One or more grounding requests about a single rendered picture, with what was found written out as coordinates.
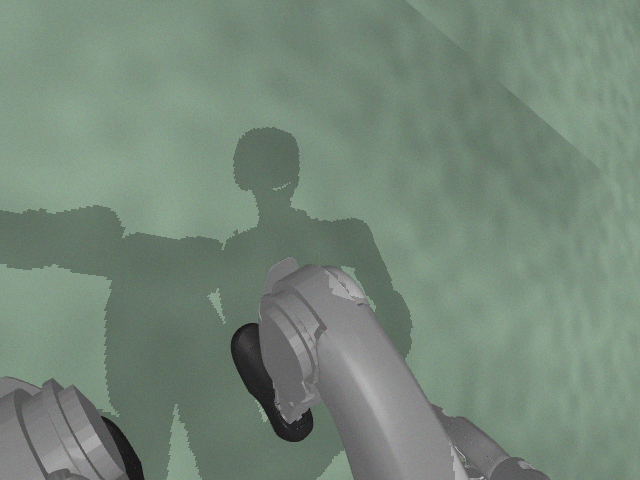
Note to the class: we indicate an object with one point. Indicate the left robot foot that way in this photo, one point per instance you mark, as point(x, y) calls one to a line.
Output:
point(131, 461)

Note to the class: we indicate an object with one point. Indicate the right robot arm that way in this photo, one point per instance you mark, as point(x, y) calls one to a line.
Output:
point(516, 468)

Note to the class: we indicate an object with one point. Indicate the right robot hand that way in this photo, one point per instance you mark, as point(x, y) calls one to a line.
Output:
point(473, 445)

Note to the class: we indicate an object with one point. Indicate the right robot foot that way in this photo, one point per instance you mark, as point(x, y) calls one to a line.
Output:
point(246, 354)

